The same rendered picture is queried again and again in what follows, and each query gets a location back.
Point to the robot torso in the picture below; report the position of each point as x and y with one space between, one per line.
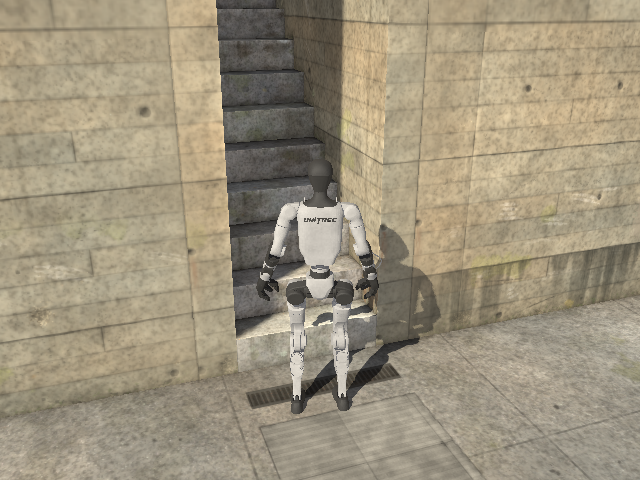
320 237

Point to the robot right upper arm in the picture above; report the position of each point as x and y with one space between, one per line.
351 212

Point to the robot left forearm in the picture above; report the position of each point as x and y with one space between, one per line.
269 265

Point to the robot right forearm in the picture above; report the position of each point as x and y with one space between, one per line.
368 264

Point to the robot left hand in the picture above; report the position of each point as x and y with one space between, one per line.
261 285

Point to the humanoid robot head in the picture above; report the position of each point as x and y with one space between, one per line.
320 173

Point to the robot left upper arm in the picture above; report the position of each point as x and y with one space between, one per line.
288 212

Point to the robot right hand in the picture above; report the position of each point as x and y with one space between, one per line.
365 283

